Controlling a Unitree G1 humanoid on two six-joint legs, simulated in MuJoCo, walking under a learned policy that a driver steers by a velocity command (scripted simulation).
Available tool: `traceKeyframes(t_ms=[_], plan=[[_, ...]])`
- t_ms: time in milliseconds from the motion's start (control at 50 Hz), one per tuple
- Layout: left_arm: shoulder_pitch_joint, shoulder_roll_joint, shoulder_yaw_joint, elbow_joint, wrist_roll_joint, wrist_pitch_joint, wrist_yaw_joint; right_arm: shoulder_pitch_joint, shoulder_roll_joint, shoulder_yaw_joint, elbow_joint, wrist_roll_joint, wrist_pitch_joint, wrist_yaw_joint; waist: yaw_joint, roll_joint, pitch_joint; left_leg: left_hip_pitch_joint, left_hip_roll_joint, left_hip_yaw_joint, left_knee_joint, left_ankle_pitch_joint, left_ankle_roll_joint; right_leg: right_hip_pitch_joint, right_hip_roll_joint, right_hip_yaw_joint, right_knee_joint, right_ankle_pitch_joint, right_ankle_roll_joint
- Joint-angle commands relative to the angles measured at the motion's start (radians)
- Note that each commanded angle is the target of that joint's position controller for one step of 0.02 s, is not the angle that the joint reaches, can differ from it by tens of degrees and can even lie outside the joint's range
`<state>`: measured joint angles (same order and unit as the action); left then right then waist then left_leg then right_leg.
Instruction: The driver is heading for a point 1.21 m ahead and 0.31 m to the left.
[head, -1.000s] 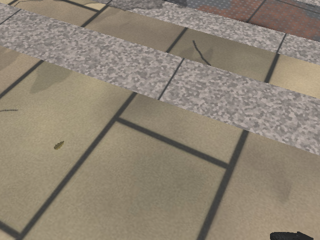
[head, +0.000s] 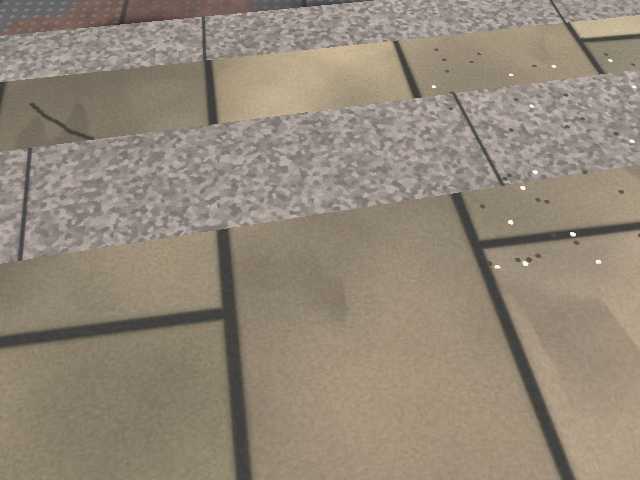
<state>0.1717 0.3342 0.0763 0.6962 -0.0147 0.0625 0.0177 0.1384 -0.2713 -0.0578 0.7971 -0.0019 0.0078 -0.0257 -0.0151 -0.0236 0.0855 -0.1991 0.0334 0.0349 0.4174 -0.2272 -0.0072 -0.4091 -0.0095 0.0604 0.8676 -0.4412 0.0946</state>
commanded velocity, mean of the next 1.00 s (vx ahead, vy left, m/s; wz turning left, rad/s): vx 0.00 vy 0.00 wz -0.07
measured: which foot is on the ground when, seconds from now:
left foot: down 0.00-0.10, up 0.12-0.38, down 0.40-1.00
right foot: up 0.00-0.08, down 0.10-1.00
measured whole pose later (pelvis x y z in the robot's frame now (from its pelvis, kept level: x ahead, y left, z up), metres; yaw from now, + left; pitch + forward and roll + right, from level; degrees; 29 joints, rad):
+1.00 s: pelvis +0.01 -0.02 +0.00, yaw -2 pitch -2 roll +0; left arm 0.18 0.25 0.03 1.03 0.00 0.01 0.03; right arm 0.18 -0.26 -0.01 1.04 -0.01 -0.01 -0.03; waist 0.00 0.00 0.04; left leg -0.16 0.02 0.00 0.47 -0.27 -0.01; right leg -0.17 0.01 0.03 0.47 -0.26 0.00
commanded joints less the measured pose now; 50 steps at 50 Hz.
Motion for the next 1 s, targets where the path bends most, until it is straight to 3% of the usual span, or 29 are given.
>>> traceKeyframes(t_ms=[20, 60, 80, 100, 120, 140, 160, 200, 240, 300, 340, 380, 400, 420, 440, 460, 480, 500, 560, 740, 1000], plan=[[-0.023, 0.073, 0.01, -0.079, 0.003, -0.015, -0.004, -0.027, -0.217, -0.049, -0.048, 0.012, -0.006, 0.009, -0.015, 0.205, -0.148, 0.12, 0.234, -0.164, -0.068, 0.466, 0.235, 0.071, 0.01, -0.062, -0.172, 0.034, -0.016], [0.035, 0.066, 0.012, -0.051, 0.005, -0.014, -0.01, -0.044, -0.209, -0.041, -0.038, 0.028, -0.004, 0.013, 0.024, 0.188, -0.143, 0.08, 0.215, -0.145, -0.019, 0.421, 0.199, 0.197, 0.028, -0.091, -0.402, 0.204, -0.054], [0.054, 0.077, 0.014, -0.042, 0.008, -0.014, -0.011, -0.014, -0.184, -0.03, -0.019, 0.033, -0.008, 0.015, 0.035, 0.164, -0.139, 0.028, 0.192, -0.128, 0.01, 0.35, 0.149, 0.296, 0.026, -0.079, -0.534, 0.321, -0.085], [0.065, 0.122, 0.021, -0.048, 0.011, -0.013, -0.003, 0.034, -0.137, -0.012, -0.007, 0.008, -0.017, 0.021, 0.018, 0.052, -0.184, -0.063, 0.138, -0.075, 0.095, 0.191, 0.063, 0.444, -0.078, 0.056, -0.545, 0.531, -0.118], [0.011, 0.181, 0.024, -0.075, 0.027, -0.009, 0.007, 0.066, -0.071, 0.01, -0.022, -0.032, -0.028, 0.028, -0.04, -0.193, -0.198, -0.183, 0.037, 0.016, 0.197, -0.177, -0.031, 0.46, -0.271, 0.259, -0.501, 0.754, -0.241], [0.012, 0.109, 0.005, -0.073, 0.045, -0.026, -0.005, -0.026, -0.118, 0.0, -0.034, -0.019, -0.022, 0.016, 0.034, -0.166, -0.195, -0.155, 0.031, -0.039, 0.271, -0.337, -0.058, 0.342, -0.318, 0.306, -0.531, 0.655, -0.357], [-0.014, 0.082, -0.006, -0.063, 0.051, -0.044, -0.011, -0.042, -0.15, -0.01, -0.036, -0.002, -0.015, 0.011, 0.027, -0.141, -0.152, -0.171, 0.037, -0.055, 0.34, -0.343, -0.064, 0.316, -0.288, 0.278, -0.55, 0.591, -0.361], [-0.041, 0.087, -0.005, -0.041, 0.038, -0.067, -0.01, -0.021, -0.16, -0.021, -0.009, 0.002, -0.003, 0.0, 0.022, -0.159, -0.12, -0.22, 0.04, -0.078, 0.407, -0.315, -0.073, 0.322, -0.236, 0.226, -0.55, 0.566, -0.313], [-0.058, 0.08, -0.01, -0.023, 0.029, -0.076, -0.006, 0.016, -0.153, -0.024, 0.012, 0.001, 0.004, -0.002, 0.003, -0.12, -0.12, -0.182, 0.041, -0.084, 0.442, -0.265, -0.086, 0.287, -0.22, 0.184, -0.532, 0.682, -0.304], [-0.081, 0.061, -0.014, -0.002, 0.027, -0.072, -0.005, 0.02, -0.112, -0.011, 0.028, 0.007, 0.002, 0.0, 0.006, -0.105, -0.128, -0.116, 0.036, -0.062, 0.328, -0.208, -0.087, 0.275, -0.186, 0.138, -0.515, 0.683, -0.297], [-0.084, 0.057, -0.015, 0.016, 0.025, -0.067, -0.006, 0.015, -0.11, -0.008, 0.036, 0.009, 0.001, 0.0, 0.012, -0.102, -0.132, -0.069, 0.027, -0.05, 0.218, -0.149, -0.081, 0.276, -0.183, 0.148, -0.51, 0.644, -0.299], [-0.092, 0.044, -0.021, 0.038, 0.014, -0.063, -0.008, 0.046, -0.105, -0.003, 0.056, 0.001, -0.003, 0.003, -0.017, -0.08, -0.127, 0.038, 0.016, -0.037, -0.005, 0.06, -0.06, 0.243, -0.154, 0.136, -0.5, 0.528, -0.261], [-0.06, 0.034, -0.024, 0.054, 0.017, -0.068, -0.011, 0.048, -0.131, -0.004, 0.06, -0.013, -0.004, 0.003, -0.008, -0.045, -0.131, 0.106, 0.039, -0.073, -0.042, 0.204, -0.043, 0.212, -0.128, 0.131, -0.502, 0.431, -0.219], [-0.03, 0.034, -0.024, 0.066, 0.034, -0.074, -0.016, 0.047, -0.182, -0.011, 0.054, -0.014, -0.004, 0.0, 0.023, 0.021, -0.125, 0.134, 0.09, -0.115, -0.028, 0.325, -0.019, 0.185, -0.078, 0.096, -0.484, 0.311, -0.179], [-0.004, 0.031, -0.022, 0.075, 0.035, -0.074, -0.016, 0.025, -0.213, -0.021, 0.073, -0.001, -0.005, 0.003, 0.059, 0.111, -0.109, 0.066, 0.078, -0.095, 0.012, 0.206, 0.019, 0.206, -0.027, 0.045, -0.506, 0.253, -0.15], [-0.053, 0.044, -0.023, 0.081, 0.037, -0.07, -0.012, 0.013, -0.165, -0.013, 0.071, 0.002, -0.009, 0.009, 0.02, 0.089, -0.093, 0.01, 0.062, -0.095, -0.01, 0.106, 0.029, 0.247, -0.013, 0.024, -0.48, 0.239, -0.127], [-0.072, 0.05, -0.018, 0.084, 0.03, -0.066, -0.008, 0.011, -0.139, -0.004, 0.079, -0.007, -0.014, 0.01, 0.015, 0.067, -0.083, -0.003, 0.057, -0.094, -0.03, 0.082, 0.02, 0.244, -0.015, 0.023, -0.467, 0.246, -0.129], [-0.08, 0.039, -0.02, 0.088, 0.025, -0.061, -0.002, 0.006, -0.141, -0.003, 0.087, -0.012, -0.02, 0.009, 0.017, 0.077, -0.079, -0.003, 0.051, -0.091, -0.034, 0.102, 0.009, 0.247, -0.021, 0.026, -0.462, 0.28, -0.135], [-0.059, 0.038, -0.018, 0.118, 0.026, -0.052, 0.003, 0.026, -0.132, 0.004, 0.116, -0.006, -0.034, 0.006, 0.013, 0.07, -0.087, 0.014, 0.042, -0.08, -0.027, 0.131, -0.001, 0.258, -0.02, 0.023, -0.461, 0.343, -0.133], [-0.028, 0.04, -0.017, 0.212, 0.021, -0.056, 0.008, 0.034, -0.123, 0.016, 0.164, -0.005, -0.026, -0.006, 0.007, 0.023, -0.071, 0.024, 0.024, -0.069, -0.026, 0.109, 0.007, 0.245, -0.015, 0.009, -0.468, 0.359, -0.115], [0.006, 0.036, -0.026, 0.307, 0.017, -0.059, 0.018, 0.053, -0.103, 0.027, 0.213, -0.004, -0.021, -0.008, 0.012, 0.027, -0.063, 0.013, 0.006, -0.057, -0.029, 0.106, 0.008, 0.244, -0.014, -0.002, -0.468, 0.361, -0.109]])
